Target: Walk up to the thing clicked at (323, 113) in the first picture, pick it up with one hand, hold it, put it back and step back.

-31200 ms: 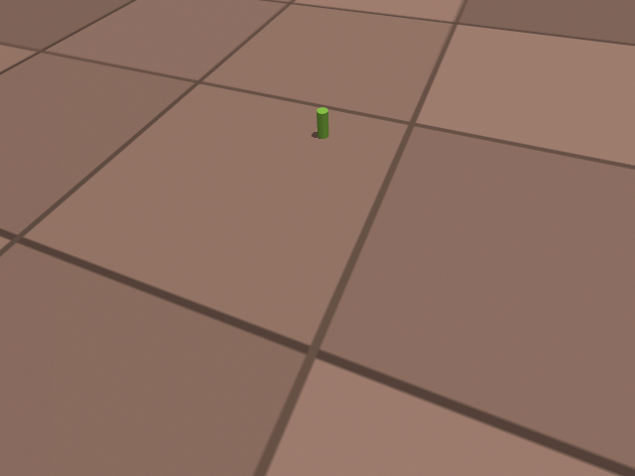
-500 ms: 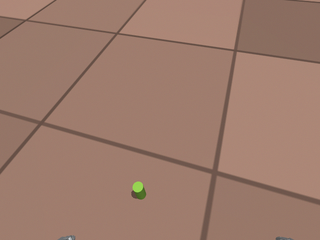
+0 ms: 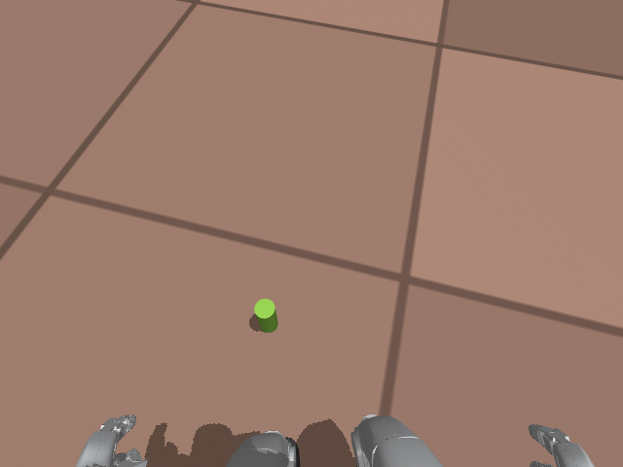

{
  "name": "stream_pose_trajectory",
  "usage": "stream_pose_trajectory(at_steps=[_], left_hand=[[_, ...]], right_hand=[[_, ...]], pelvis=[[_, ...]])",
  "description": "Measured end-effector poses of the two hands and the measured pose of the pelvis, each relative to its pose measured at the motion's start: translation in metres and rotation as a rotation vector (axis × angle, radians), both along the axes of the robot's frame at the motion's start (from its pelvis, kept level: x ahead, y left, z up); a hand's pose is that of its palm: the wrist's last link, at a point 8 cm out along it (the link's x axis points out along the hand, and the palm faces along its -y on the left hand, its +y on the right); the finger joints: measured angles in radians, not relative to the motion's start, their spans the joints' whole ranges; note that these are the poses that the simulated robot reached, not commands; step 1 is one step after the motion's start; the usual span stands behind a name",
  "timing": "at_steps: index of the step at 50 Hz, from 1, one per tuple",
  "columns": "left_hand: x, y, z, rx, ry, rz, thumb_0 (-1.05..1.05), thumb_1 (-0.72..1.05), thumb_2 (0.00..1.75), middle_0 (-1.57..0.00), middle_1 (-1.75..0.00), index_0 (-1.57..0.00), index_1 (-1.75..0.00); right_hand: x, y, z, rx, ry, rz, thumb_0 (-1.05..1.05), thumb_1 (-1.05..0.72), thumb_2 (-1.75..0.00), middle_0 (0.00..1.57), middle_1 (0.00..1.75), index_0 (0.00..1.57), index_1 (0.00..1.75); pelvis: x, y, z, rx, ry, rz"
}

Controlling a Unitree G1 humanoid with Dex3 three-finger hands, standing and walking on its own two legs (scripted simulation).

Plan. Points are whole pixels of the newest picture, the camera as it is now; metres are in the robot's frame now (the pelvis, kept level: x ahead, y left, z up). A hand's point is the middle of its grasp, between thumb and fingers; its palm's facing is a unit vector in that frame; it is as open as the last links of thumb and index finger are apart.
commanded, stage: step back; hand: left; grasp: from the side
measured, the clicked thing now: (266, 316) +0.50 +0.15 -0.69
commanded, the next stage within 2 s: none
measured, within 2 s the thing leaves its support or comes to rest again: neither
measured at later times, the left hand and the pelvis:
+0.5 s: hand out of the picture +0.01 +0.26 -0.15, palm faces +0.02 -0.92 -0.38, open 7.4 cm; pelvis -0.12 -0.01 -0.01, yaw +3 degrees
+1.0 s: hand out of the picture -0.21 +0.22 -0.15, palm faces -0.03 -0.91 -0.41, open 7.4 cm; pelvis -0.28 -0.05 -0.01, yaw -1 degrees
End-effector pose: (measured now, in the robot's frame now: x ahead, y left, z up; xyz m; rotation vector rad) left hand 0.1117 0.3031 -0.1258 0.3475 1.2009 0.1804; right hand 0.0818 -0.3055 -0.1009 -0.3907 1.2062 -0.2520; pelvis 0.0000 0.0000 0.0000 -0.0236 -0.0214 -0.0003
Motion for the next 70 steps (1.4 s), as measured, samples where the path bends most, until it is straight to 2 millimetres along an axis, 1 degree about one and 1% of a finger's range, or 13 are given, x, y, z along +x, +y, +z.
stream_pose_trajectory(at_steps=[9, 13, 18, 25, 29, 34, 39, 43, 50, 55, 61, 65, 70], left_hand=[[-0.048, -0.014, 0.009, 0.045, -0.013, -0.017, 0.01, 0.90, 0.90, -0.20, -0.30, -0.20, -0.30], [-0.072, -0.021, 0.021, 0.044, -0.037, 0.000, 0.01, 0.90, 0.90, -0.20, -0.30, -0.20, -0.30], [-0.088, -0.020, 0.031, 0.050, -0.088, 0.009, 0.01, 0.90, 0.90, -0.21, -0.30, -0.21, -0.30], [-0.110, -0.004, 0.015, 0.026, -0.160, 0.006, 0.01, 0.90, 0.90, -0.21, -0.30, -0.21, -0.30], [-0.137, 0.000, 0.010, 0.010, -0.124, 0.025, 0.01, 0.90, 0.90, -0.20, -0.30, -0.20, -0.30], [-0.175, -0.001, 0.012, 0.004, -0.097, 0.038, 0.01, 0.90, 0.90, -0.20, -0.30, -0.20, -0.30], [-0.220, -0.007, 0.009, 0.022, -0.038, 0.018, 0.01, 0.90, 0.90, -0.20, -0.30, -0.20, -0.30], [-0.256, -0.019, 0.005, 0.046, -0.014, 0.002, 0.01, 0.90, 0.90, -0.20, -0.30, -0.20, -0.30], [-0.323, -0.042, 0.021, 0.056, 0.010, 0.024, 0.01, 0.90, 0.90, -0.21, -0.30, -0.21, -0.30], [-0.338, -0.041, 0.025, 0.073, -0.049, 0.023, 0.01, 0.90, 0.90, -0.21, -0.30, -0.21, -0.31], [-0.352, -0.030, 0.010, 0.051, -0.136, 0.029, 0.01, 0.90, 0.90, -0.21, -0.30, -0.21, -0.30], [-0.375, -0.036, 0.011, 0.028, -0.116, 0.039, 0.01, 0.90, 0.90, -0.20, -0.30, -0.20, -0.30], [-0.418, -0.045, 0.012, 0.019, -0.082, 0.029, 0.01, 0.90, 0.90, -0.20, -0.30, -0.20, -0.30]], right_hand=[[-0.023, -0.019, -0.025, 0.055, -0.069, -0.008, 0.01, -0.90, -0.90, 0.21, 0.30, 0.21, 0.30], [-0.039, -0.024, -0.021, 0.063, -0.057, -0.008, 0.01, -0.90, -0.90, 0.20, 0.30, 0.21, 0.30], [-0.065, -0.028, -0.016, 0.041, -0.030, 0.027, 0.01, -0.90, -0.90, 0.20, 0.30, 0.21, 0.30], [-0.107, -0.019, -0.015, -0.011, -0.003, 0.068, 0.01, -0.90, -0.90, 0.20, 0.30, 0.21, 0.30], [-0.134, -0.009, -0.004, -0.002, -0.009, 0.076, 0.01, -0.90, -0.90, 0.20, 0.30, 0.21, 0.30], [-0.157, -0.010, 0.009, -0.012, -0.043, 0.070, 0.01, -0.90, -0.90, 0.21, 0.30, 0.21, 0.30], [-0.175, -0.023, 0.009, -0.016, -0.107, 0.071, 0.01, -0.90, -0.90, 0.21, 0.30, 0.21, 0.30], [-0.195, -0.044, -0.004, -0.006, -0.142, 0.070, 0.01, -0.90, -0.90, 0.21, 0.30, 0.21, 0.30], [-0.254, -0.065, -0.015, 0.018, -0.091, 0.021, 0.01, -0.90, -0.90, 0.20, 0.30, 0.21, 0.30], [-0.303, -0.063, -0.019, 0.016, -0.016, 0.039, 0.01, -0.90, -0.90, 0.20, 0.30, 0.21, 0.30], [-0.354, -0.049, -0.023, 0.005, 0.044, 0.071, 0.01, -0.90, -0.90, 0.20, 0.30, 0.21, 0.30], [-0.380, -0.046, -0.010, 0.011, 0.031, 0.077, 0.01, -0.90, -0.90, 0.20, 0.30, 0.21, 0.30], [-0.395, -0.056, 0.002, -0.007, -0.032, 0.078, 0.01, -0.90, -0.90, 0.21, 0.30, 0.21, 0.30]], pelvis=[[-0.039, -0.017, -0.013, 0.003, -0.022, -0.028], [-0.055, -0.022, -0.007, 0.036, -0.025, -0.022], [-0.078, -0.020, -0.002, 0.044, -0.010, 0.000], [-0.121, -0.008, -0.015, 0.038, -0.022, 0.051], [-0.143, -0.006, -0.008, 0.018, -0.031, 0.044], [-0.170, -0.011, -0.001, 0.001, -0.022, 0.017], [-0.204, -0.021, -0.005, 0.000, -0.018, -0.020], [-0.234, -0.036, -0.016, 0.012, -0.014, -0.044], [-0.278, -0.048, -0.010, 0.041, -0.021, -0.023], [-0.308, -0.049, -0.009, 0.042, -0.013, 0.016], [-0.354, -0.044, -0.019, 0.057, -0.031, 0.049], [-0.380, -0.047, -0.009, 0.017, -0.027, 0.050], [-0.412, -0.056, -0.004, 0.000, -0.010, 0.019]])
